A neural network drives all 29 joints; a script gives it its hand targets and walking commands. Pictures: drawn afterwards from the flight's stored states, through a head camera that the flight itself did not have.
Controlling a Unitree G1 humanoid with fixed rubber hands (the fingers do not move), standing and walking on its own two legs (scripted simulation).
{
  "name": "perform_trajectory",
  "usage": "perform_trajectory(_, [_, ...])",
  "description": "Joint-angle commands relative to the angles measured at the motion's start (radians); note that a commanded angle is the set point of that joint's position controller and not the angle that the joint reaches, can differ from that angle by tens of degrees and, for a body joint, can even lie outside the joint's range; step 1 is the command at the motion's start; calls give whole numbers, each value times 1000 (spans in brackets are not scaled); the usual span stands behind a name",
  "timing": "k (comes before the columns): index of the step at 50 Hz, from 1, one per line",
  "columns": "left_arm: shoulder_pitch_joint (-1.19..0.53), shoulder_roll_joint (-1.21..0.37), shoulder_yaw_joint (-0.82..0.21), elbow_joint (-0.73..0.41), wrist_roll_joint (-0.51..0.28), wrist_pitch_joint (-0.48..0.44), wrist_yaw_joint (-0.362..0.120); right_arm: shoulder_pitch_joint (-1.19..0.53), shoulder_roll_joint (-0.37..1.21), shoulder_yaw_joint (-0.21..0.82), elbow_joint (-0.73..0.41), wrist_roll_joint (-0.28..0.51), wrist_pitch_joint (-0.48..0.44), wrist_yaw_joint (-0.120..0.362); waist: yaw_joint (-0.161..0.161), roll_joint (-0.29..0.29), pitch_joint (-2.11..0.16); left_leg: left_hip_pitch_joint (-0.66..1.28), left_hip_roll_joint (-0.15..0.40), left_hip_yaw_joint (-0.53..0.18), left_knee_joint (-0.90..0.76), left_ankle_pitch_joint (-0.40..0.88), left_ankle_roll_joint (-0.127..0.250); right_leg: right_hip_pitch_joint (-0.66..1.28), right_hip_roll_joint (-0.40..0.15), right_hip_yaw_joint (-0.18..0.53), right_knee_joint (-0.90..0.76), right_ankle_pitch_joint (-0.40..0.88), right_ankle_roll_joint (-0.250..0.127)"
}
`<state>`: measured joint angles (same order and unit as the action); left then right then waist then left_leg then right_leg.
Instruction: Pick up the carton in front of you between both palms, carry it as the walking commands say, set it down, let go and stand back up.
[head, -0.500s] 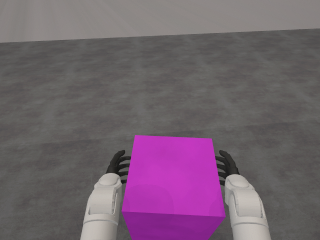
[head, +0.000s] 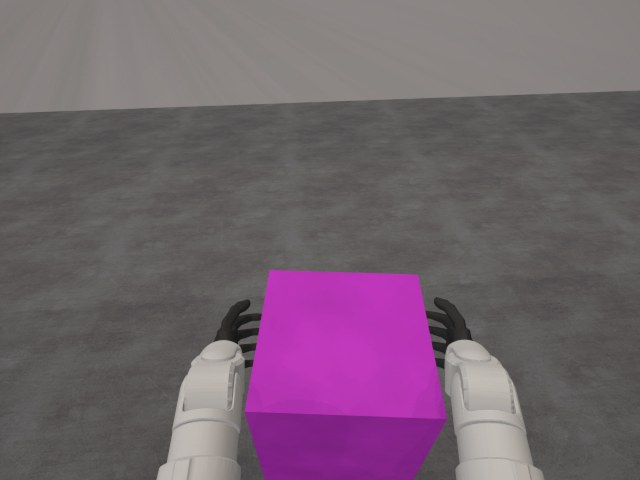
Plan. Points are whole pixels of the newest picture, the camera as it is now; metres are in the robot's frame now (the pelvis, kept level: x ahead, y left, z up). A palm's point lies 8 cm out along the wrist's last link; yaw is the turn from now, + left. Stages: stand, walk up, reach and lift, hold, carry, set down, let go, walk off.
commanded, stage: set down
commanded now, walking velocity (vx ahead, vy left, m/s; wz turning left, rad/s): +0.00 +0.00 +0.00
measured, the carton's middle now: (340, 381) +0.29 +0.00 -0.03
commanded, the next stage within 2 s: none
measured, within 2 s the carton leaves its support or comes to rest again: neither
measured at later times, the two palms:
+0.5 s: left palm (250, 372) +0.34 +0.15 -0.08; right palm (435, 377) +0.33 -0.15 -0.08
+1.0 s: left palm (263, 397) +0.39 +0.15 -0.24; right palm (416, 403) +0.37 -0.15 -0.23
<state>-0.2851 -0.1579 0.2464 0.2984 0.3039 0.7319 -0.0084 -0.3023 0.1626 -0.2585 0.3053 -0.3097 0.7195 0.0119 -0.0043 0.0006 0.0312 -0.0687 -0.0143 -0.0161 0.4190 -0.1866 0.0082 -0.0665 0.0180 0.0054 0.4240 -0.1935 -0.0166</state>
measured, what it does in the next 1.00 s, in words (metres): lowers itself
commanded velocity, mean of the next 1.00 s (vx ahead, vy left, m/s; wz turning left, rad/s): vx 0.00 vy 0.00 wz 0.00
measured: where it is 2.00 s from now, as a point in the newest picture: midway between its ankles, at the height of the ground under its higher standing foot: outside the picture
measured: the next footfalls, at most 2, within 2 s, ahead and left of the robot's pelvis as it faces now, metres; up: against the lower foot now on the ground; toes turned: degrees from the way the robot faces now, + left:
none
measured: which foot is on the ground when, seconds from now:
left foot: down 0.00-1.00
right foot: down 0.00-1.00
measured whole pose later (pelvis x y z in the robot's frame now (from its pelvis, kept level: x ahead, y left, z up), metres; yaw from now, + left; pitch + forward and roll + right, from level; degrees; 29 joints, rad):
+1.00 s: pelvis -0.03 +0.01 -0.17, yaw -1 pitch +38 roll +0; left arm -0.72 -0.06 0.40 0.67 0.22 0.20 0.04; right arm -0.70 0.12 -0.47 0.61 -0.23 0.19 -0.04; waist -0.02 0.00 -0.20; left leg -1.58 -0.09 -0.06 1.36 -0.45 0.00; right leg -1.57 0.08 0.07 1.35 -0.45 0.02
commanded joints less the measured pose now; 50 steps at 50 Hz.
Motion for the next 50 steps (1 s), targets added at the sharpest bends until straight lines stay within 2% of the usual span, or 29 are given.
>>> perform_trajectory(1, [-542, -942, -498, -35, -268, -50, -260, -483, 966, 503, 10, 261, -30, 261, 4, -8, -175, -8, -45, -69, -87, -75, 24, -3, 30, 86, -101, -76, -6])
perform_trajectory(6, [-643, -933, -413, 79, -222, -81, -269, -584, 964, 418, 120, 220, -59, 263, 7, -11, -136, -54, -48, -60, -60, -148, 30, -42, 26, 86, -83, -168, -10])
perform_trajectory(10, [-731, -891, -278, 215, -135, -133, -260, -669, 920, 269, 244, 130, -110, 241, -3, -10, -89, -116, -51, -59, -15, -187, 31, -96, 27, 83, -43, -207, -17])
perform_trajectory(13, [-730, -813, -166, 282, -53, -183, -227, -674, 841, 149, 290, 50, -158, 205, -9, -5, -68, -184, -53, -61, 29, -160, 31, -142, 38, 78, 9, -165, -18])
perform_trajectory(17, [-650, -675, -64, 319, 26, -288, -188, -597, 719, 57, 314, -26, -263, 168, -6, -1, -129, -279, -67, -55, 108, -24, 25, -235, 56, 72, 94, 0, -5])
perform_trajectory(20, [-607, -645, -82, 321, 23, -400, -177, -555, 693, 77, 305, -23, -377, 156, -3, 1, -241, -353, -84, -53, 187, 94, 13, -310, 72, 73, 175, 125, 7])
perform_trajectory(25, [-659, -741, -261, 308, -61, -579, -167, -624, 774, 261, 293, 69, -556, 154, -2, 7, -558, -444, -100, -62, 348, 256, -3, -444, 97, 66, 348, 259, 23])
perform_trajectory(29, [-713, -797, -414, 258, -134, -656, -151, -656, 831, 407, 266, 129, -634, 137, -11, 13, -866, -525, -107, -64, 492, 373, -14, -546, 105, 61, 490, 362, 34])
perform_trajectory(31, [-728, -804, -469, 227, -164, -667, -137, -664, 831, 451, 238, 151, -646, 124, -17, 23, -988, -555, -109, -67, 552, 405, -24, -611, 111, 55, 548, 366, 40])
perform_trajectory(33, [-738, -799, -488, 220, -178, -658, -130, -682, 824, 466, 225, 165, -638, 119, -18, 26, -1041, -613, -112, -65, 594, 367, -30, -689, 120, 46, 591, 314, 46])
perform_trajectory(35, [-748, -800, -492, 235, -182, -640, -126, -683, 822, 467, 233, 167, -619, 115, -23, 24, -1035, -693, -118, -53, 620, 265, -34, -752, 125, 40, 618, 238, 47])
perform_trajectory(38, [-787, -806, -463, 280, -173, -605, -130, -721, 832, 435, 272, 164, -581, 120, -21, 23, -960, -830, -125, -39, 646, 82, -32, -856, 130, 33, 654, 87, 43])
perform_trajectory(41, [-832, -806, -417, 327, -161, -573, -134, -769, 839, 389, 319, 154, -547, 127, -17, 24, -905, -933, -129, -32, 682, -23, -26, -960, 134, 25, 695, -11, 40])
perform_trajectory(50, [-981, -772, -336, 399, -156, -560, -130, -914, 828, 307, 392, 152, -531, 116, -12, 19, -975, -1129, -145, -11, 848, -61, -26, -1173, 145, 9, 856, -57, 47])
